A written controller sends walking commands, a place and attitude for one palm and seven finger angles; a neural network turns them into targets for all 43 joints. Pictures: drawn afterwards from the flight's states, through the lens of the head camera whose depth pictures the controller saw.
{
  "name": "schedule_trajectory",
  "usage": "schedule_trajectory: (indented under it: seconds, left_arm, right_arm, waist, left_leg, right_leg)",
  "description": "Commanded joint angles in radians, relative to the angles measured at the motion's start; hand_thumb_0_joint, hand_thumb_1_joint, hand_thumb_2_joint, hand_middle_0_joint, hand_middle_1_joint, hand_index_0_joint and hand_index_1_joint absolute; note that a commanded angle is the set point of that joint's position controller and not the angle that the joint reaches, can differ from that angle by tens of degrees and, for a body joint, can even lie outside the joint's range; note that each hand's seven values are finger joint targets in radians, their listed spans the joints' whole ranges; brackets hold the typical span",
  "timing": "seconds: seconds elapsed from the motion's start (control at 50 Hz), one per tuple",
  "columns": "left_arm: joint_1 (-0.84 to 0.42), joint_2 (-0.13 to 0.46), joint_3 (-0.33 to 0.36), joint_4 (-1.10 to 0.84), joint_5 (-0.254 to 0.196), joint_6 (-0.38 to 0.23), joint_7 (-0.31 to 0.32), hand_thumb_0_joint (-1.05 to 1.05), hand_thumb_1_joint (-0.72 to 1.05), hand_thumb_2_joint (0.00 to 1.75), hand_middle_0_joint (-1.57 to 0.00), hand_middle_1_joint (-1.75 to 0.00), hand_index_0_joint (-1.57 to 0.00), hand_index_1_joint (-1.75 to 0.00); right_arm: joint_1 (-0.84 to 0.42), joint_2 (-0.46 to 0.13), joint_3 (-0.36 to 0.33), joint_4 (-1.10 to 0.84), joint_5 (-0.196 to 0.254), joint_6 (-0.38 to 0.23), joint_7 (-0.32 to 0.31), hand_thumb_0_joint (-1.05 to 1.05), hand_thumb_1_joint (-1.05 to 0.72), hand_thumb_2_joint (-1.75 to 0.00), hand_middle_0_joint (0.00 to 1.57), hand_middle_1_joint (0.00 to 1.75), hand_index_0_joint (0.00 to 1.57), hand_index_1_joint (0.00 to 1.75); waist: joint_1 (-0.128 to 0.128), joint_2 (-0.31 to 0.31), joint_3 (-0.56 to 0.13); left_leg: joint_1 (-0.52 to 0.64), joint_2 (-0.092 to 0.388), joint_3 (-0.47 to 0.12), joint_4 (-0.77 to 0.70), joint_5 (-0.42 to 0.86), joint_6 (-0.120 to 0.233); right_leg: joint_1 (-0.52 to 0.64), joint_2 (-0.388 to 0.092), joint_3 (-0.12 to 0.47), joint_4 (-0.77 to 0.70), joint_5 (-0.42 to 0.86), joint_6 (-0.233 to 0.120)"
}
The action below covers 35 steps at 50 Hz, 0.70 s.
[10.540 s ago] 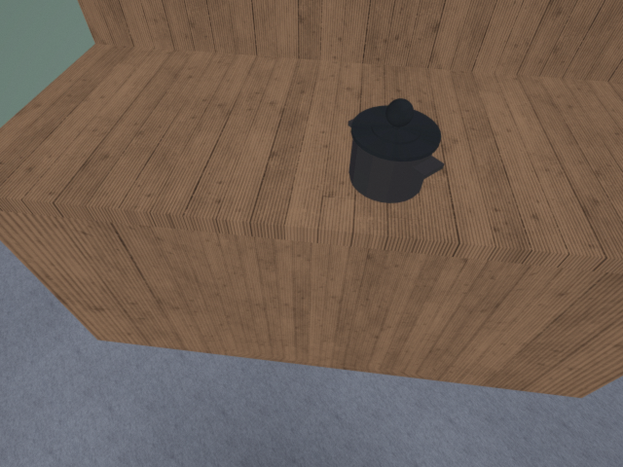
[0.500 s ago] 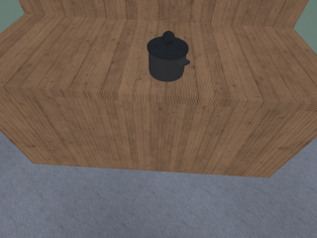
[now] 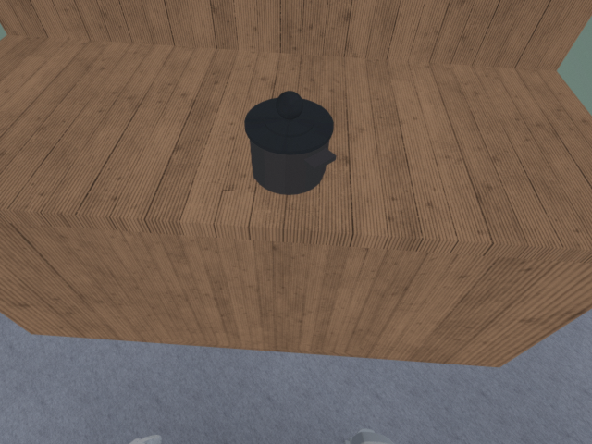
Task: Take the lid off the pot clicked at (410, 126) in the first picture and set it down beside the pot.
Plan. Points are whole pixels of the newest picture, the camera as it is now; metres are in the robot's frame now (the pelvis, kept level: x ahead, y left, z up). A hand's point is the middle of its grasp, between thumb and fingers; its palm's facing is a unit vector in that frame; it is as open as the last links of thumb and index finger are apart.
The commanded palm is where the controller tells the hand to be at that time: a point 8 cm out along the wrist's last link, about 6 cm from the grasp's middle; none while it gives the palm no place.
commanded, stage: shuffle to correct the standing spot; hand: left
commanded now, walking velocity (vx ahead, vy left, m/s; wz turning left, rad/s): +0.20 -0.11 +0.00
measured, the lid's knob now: (289, 105) +0.62 +0.06 +0.11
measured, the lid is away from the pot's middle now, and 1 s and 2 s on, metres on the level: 0.00 0.00 0.00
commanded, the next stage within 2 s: come to a stop and stand still in 0.34 s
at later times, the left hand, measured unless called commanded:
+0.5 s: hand out of the picture +0.15 +0.10 -0.19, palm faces +0.04 -0.99 -0.10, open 7.4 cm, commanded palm none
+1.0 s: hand (244, 392) +0.22 +0.10 -0.17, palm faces +0.04 -0.97 -0.23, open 7.3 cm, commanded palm none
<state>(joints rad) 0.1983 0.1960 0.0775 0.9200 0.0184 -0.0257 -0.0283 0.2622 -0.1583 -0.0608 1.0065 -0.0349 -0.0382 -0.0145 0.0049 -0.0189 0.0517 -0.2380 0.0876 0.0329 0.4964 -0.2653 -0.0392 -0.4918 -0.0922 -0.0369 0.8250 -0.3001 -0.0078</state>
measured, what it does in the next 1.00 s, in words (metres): walks ahead: right foot, then left foot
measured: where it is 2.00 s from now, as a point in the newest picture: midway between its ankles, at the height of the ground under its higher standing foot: outside the picture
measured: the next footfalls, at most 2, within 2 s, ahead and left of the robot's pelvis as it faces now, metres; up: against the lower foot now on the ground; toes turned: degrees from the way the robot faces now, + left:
right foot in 0.06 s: +0.13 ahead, -0.16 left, +0.00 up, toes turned -5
left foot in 0.38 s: +0.22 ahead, +0.02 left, +0.00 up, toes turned +4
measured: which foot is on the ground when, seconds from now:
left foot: down 0.00-0.06, up 0.08-0.36, down 0.38-0.76, up 0.78-1.00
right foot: up 0.00-0.04, down 0.06-0.38, up 0.40-0.68, down 0.70-1.00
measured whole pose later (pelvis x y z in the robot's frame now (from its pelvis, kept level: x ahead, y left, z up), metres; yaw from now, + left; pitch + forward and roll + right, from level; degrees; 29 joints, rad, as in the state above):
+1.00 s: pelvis +0.16 -0.09 +0.00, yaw +0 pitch -1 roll +2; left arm 0.19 0.20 0.05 0.97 0.03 0.02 0.04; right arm 0.18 -0.22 -0.07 0.99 -0.01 0.04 -0.02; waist 0.01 -0.06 0.09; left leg -0.33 -0.03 0.03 0.75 -0.43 -0.04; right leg -0.31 -0.10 0.03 0.55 -0.22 0.05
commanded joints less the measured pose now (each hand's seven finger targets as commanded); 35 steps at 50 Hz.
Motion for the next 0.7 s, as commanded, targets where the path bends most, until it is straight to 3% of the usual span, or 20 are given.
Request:
schedule_trajectory:
  seconds: [0.0, 0.02, 0.04, 0.06, 0.08, 0.1, 0.12, 0.16, 0.24, 0.3, 0.32, 0.34, 0.36, 0.38, 0.42, 0.46, 0.5, 0.62, 0.64, 0.68]
  left_arm:
    - [0.189, 0.069, 0.011, 0.008, 0.002, -0.007, -0.005, 0.0, 0.9, 0.9, -0.2, -0.3, -0.2, -0.3]
    - [0.265, 0.127, 0.024, 0.029, 0.006, -0.016, 0.006, 0.0, 0.9, 0.9, -0.2, -0.3, -0.2, -0.3]
    - [0.326, 0.236, 0.046, 0.037, 0.008, -0.019, 0.023, 0.0, 0.9, 0.9, -0.2, -0.3, -0.2, -0.3]
    - [0.345, 0.225, 0.034, 0.023, -0.001, -0.01, 0.031, 0.0, 0.9, 0.9, -0.2, -0.3, -0.2, -0.3]
    - [0.267, 0.22, 0.036, 0.019, 0.006, -0.015, 0.037, 0.0, 0.9, 0.9, -0.2, -0.3, -0.2, -0.3]
    - [0.195, 0.178, 0.028, 0.003, 0.004, -0.018, 0.042, 0.0, 0.9, 0.9, -0.2, -0.3, -0.2, -0.3]
    - [0.141, 0.139, 0.018, -0.007, 0.006, -0.021, 0.046, 0.0, 0.9, 0.9, -0.2, -0.3, -0.2, -0.3]
    - [0.117, 0.123, 0.011, -0.004, 0.007, -0.031, 0.05, 0.0, 0.9, 0.9, -0.2, -0.3, -0.2, -0.3]
    - [0.153, 0.119, -0.002, 0.043, 0.001, -0.034, 0.048, 0.0, 0.9, 0.9, -0.2, -0.3, -0.2, -0.3]
    - [0.139, 0.102, -0.01, 0.066, -0.01, -0.027, 0.043, 0.0, 0.9, 0.9, -0.2, -0.3, -0.2, -0.3]
    - [0.139, 0.083, -0.015, 0.07, -0.011, -0.024, 0.039, 0.0, 0.9, 0.9, -0.2, -0.3, -0.2, -0.3]
    - [0.14, 0.053, -0.02, 0.064, -0.013, -0.023, 0.032, 0.0, 0.9, 0.9, -0.2, -0.3, -0.2, -0.3]
    - [0.13, 0.018, -0.027, 0.045, -0.014, -0.021, 0.027, 0.0, 0.9, 0.9, -0.2, -0.3, -0.2, -0.3]
    - [0.077, 0.069, -0.017, 0.024, 0.002, -0.013, 0.033, 0.0, 0.9, 0.9, -0.2, -0.3, -0.2, -0.3]
    - [0.038, 0.07, -0.007, 0.036, 0.004, -0.002, 0.025, 0.0, 0.9, 0.9, -0.2, -0.3, -0.2, -0.3]
    - [0.078, 0.033, -0.017, 0.061, 0.003, 0.003, 0.025, 0.0, 0.9, 0.9, -0.2, -0.3, -0.2, -0.3]
    - [0.124, -0.001, -0.027, 0.084, -0.005, 0.022, 0.035, 0.0, 0.9, 0.9, -0.2, -0.3, -0.2, -0.3]
    - [0.119, 0.042, -0.032, 0.095, -0.001, 0.029, 0.055, 0.0, 0.9, 0.9, -0.2, -0.3, -0.2, -0.3]
    - [0.127, 0.07, -0.027, 0.093, 0.001, 0.022, 0.058, 0.0, 0.9, 0.9, -0.2, -0.3, -0.2, -0.3]
    - [0.117, 0.153, -0.013, 0.078, 0.007, 0.009, 0.062, 0.0, 0.9, 0.9, -0.2, -0.3, -0.2, -0.3]
  right_arm:
    - [-0.014, -0.176, -0.053, -0.081, -0.002, 0.001, -0.003, 0.0, -0.9, -0.9, 0.2, 0.3, 0.2, 0.3]
    - [-0.007, -0.134, -0.042, -0.086, 0.006, 0.004, -0.002, 0.0, -0.9, -0.9, 0.2, 0.3, 0.2, 0.3]
    - [-0.012, -0.046, -0.022, -0.117, 0.014, 0.01, 0.004, 0.0, -0.9, -0.9, 0.2, 0.3, 0.2, 0.3]
    - [-0.085, -0.084, -0.018, -0.156, 0.014, 0.011, 0.007, 0.0, -0.9, -0.9, 0.2, 0.3, 0.2, 0.3]
    - [-0.079, -0.087, -0.022, -0.147, 0.01, 0.009, 0.005, 0.0, -0.9, -0.9, 0.2, 0.3, 0.2, 0.3]
    - [-0.066, -0.115, -0.026, -0.133, 0.006, 0.006, 0.007, 0.0, -0.9, -0.9, 0.2, 0.3, 0.2, 0.3]
    - [-0.058, -0.117, -0.026, -0.114, 0.006, 0.005, 0.012, 0.0, -0.9, -0.9, 0.2, 0.3, 0.2, 0.3]
    - [-0.043, -0.076, -0.014, -0.094, 0.01, 0.009, 0.014, 0.0, -0.9, -0.9, 0.2, 0.3, 0.2, 0.3]
    - [-0.055, -0.023, 0.004, -0.082, 0.019, -0.003, 0.015, 0.0, -0.9, -0.9, 0.2, 0.3, 0.2, 0.3]
    - [0.005, -0.03, 0.011, -0.043, 0.018, -0.021, 0.007, 0.0, -0.9, -0.9, 0.2, 0.3, 0.2, 0.3]
    - [0.052, -0.056, 0.007, -0.025, 0.017, -0.03, 0.001, 0.0, -0.9, -0.9, 0.2, 0.3, 0.2, 0.3]
    - [0.107, -0.125, -0.009, -0.011, 0.013, -0.035, -0.006, 0.0, -0.9, -0.9, 0.2, 0.3, 0.2, 0.3]
    - [0.184, -0.221, -0.033, -0.003, -0.001, -0.025, -0.012, 0.0, -0.9, -0.9, 0.2, 0.3, 0.2, 0.3]
    - [0.204, -0.215, -0.031, 0.001, -0.002, -0.012, -0.017, 0.0, -0.9, -0.9, 0.2, 0.3, 0.2, 0.3]
    - [0.121, -0.135, -0.006, -0.019, 0.001, -0.011, -0.021, 0.0, -0.9, -0.9, 0.2, 0.3, 0.2, 0.3]
    - [0.043, -0.102, 0.004, -0.038, 0.005, -0.025, -0.025, 0.0, -0.9, -0.9, 0.2, 0.3, 0.2, 0.3]
    - [0.002, -0.092, 0.014, -0.039, 0.011, -0.024, -0.029, 0.0, -0.9, -0.9, 0.2, 0.3, 0.2, 0.3]
    - [0.006, -0.13, 0.002, -0.015, 0.019, 0.017, -0.031, 0.0, -0.9, -0.9, 0.2, 0.3, 0.2, 0.3]
    - [0.009, -0.128, -0.002, -0.015, 0.022, 0.019, -0.027, 0.0, -0.9, -0.9, 0.2, 0.3, 0.2, 0.3]
    - [0.031, -0.1, -0.007, -0.029, 0.027, 0.033, -0.02, 0.0, -0.9, -0.9, 0.2, 0.3, 0.2, 0.3]
  waist:
    - [0.04, 0.075, -0.037]
    - [0.078, -0.115, -0.054]
    - [0.105, -0.412, -0.033]
    - [0.124, -0.271, -0.027]
    - [0.078, -0.316, -0.046]
    - [0.054, -0.297, -0.036]
    - [0.023, -0.189, -0.049]
    - [0.003, -0.096, -0.069]
    - [0.013, -0.1, -0.077]
    - [-0.023, -0.072, -0.054]
    - [-0.046, -0.021, -0.069]
    - [-0.07, 0.114, -0.091]
    - [-0.104, 0.305, -0.053]
    - [-0.116, 0.302, -0.017]
    - [-0.065, 0.178, 0.055]
    - [-0.016, 0.098, 0.008]
    - [0.019, 0.127, -0.068]
    - [0.018, 0.142, -0.074]
    - [0.024, 0.114, -0.067]
    - [0.003, -0.029, -0.086]
  left_leg:
    - [-0.189, 0.102, -0.07, -0.018, -0.207, 0.105]
    - [-0.293, 0.01, 0.021, 0.218, -0.234, 0.066]
    - [-0.526, -0.103, 0.083, 0.494, -0.417, 0.033]
    - [-0.517, -0.051, -0.028, 0.635, -0.413, 0.055]
    - [-0.532, -0.041, -0.033, 0.73, -0.353, 0.059]
    - [-0.522, -0.006, -0.049, 0.744, -0.287, 0.06]
    - [-0.452, 0.004, -0.039, 0.699, -0.238, 0.051]
    - [-0.351, -0.01, 0.004, 0.567, -0.203, 0.038]
    - [-0.18, -0.056, 0.061, 0.276, -0.103, 0.029]
    - [0.025, -0.079, 0.081, 0.013, 0.057, 0.035]
    - [0.13, -0.052, 0.039, -0.061, 0.067, 0.05]
    - [0.262, 0.077, -0.148, -0.108, 0.116, 0.114]
    - [0.295, 0.297, -0.432, -0.217, 0.158, 0.248]
    - [0.222, 0.333, -0.512, -0.26, 0.111, 0.299]
    - [0.086, 0.284, -0.438, -0.28, 0.016, 0.29]
    - [0.063, 0.228, -0.293, -0.269, 0.211, 0.257]
    - [0.035, 0.157, -0.132, -0.236, 0.446, 0.21]
    - [0.053, 0.12, -0.081, -0.107, 0.535, 0.15]
    - [0.032, 0.094, -0.08, -0.065, 0.477, 0.114]
    - [-0.036, -0.014, -0.013, 0.033, 0.163, 0.037]
  right_leg:
    - [0.335, 0.074, -0.096, -0.254, 0.022, 0.02]
    - [0.441, -0.008, 0.045, -0.378, -0.048, -0.005]
    - [0.518, -0.246, 0.448, -0.574, -0.136, -0.108]
    - [0.443, -0.312, 0.54, -0.645, -0.176, -0.203]
    - [0.427, -0.281, 0.586, -0.633, -0.189, -0.224]
    - [0.405, -0.25, 0.505, -0.606, -0.154, -0.224]
    - [0.374, -0.2, 0.364, -0.56, -0.016, -0.207]
    - [0.338, -0.169, 0.232, -0.502, 0.275, -0.204]
    - [0.331, -0.143, 0.175, -0.506, 0.39, -0.202]
    - [0.289, -0.089, 0.127, -0.44, 0.309, -0.149]
    - [0.253, -0.05, 0.103, -0.342, 0.285, -0.121]
    - [0.114, 0.027, 0.055, -0.186, 0.166, -0.077]
    - [-0.055, 0.112, -0.05, 0.051, -0.215, -0.032]
    - [-0.11, 0.101, 0.024, 0.229, -0.325, -0.037]
    - [-0.153, 0.044, 0.1, 0.34, -0.197, -0.033]
    - [-0.084, 0.025, 0.094, 0.274, -0.133, -0.011]
    - [0.065, 0.027, 0.066, 0.142, -0.074, 0.016]
    - [0.258, 0.045, -0.017, -0.285, 0.083, 0.037]
    - [0.295, 0.031, 0.011, -0.374, 0.186, 0.031]
    - [0.321, -0.131, 0.21, -0.364, 0.59, -0.044]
